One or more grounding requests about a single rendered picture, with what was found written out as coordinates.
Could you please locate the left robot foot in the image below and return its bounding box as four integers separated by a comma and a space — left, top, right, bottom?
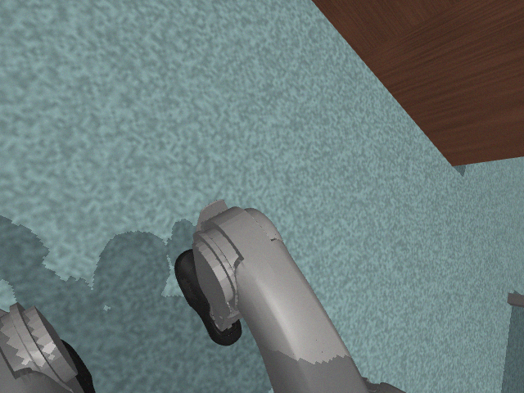
61, 340, 96, 393

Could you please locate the right robot hand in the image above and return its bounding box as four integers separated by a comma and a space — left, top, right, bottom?
362, 377, 406, 393

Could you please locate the right robot foot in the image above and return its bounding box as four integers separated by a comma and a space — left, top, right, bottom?
174, 249, 242, 346

